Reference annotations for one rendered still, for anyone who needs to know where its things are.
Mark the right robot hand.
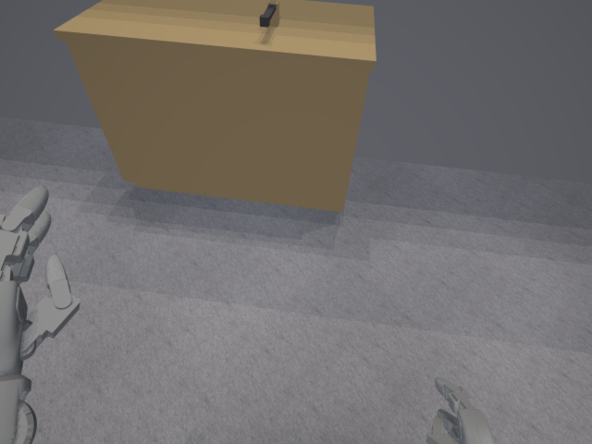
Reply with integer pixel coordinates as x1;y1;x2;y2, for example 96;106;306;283
426;376;496;444

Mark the robot left forearm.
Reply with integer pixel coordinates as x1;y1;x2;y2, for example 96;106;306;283
0;375;37;444

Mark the left robot hand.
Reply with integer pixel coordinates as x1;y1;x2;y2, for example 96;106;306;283
0;185;80;376

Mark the tap lever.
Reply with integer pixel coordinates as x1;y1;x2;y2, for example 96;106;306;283
260;5;276;28

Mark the counter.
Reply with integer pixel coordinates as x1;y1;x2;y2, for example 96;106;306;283
54;0;376;212

